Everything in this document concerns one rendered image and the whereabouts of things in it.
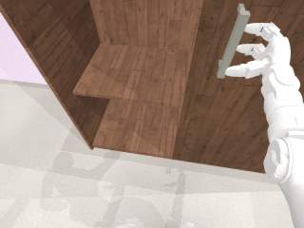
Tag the right robot upper arm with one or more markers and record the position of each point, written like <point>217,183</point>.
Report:
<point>284,163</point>

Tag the handle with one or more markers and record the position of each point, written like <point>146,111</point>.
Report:
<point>238,29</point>

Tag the wardrobe door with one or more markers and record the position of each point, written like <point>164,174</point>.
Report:
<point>222,120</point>

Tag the right robot shin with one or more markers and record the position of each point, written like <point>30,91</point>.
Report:
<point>189,224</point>

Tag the robot right forearm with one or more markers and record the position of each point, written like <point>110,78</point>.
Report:
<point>283,103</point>

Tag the robot right hand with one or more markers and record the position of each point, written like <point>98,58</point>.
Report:
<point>278,51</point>

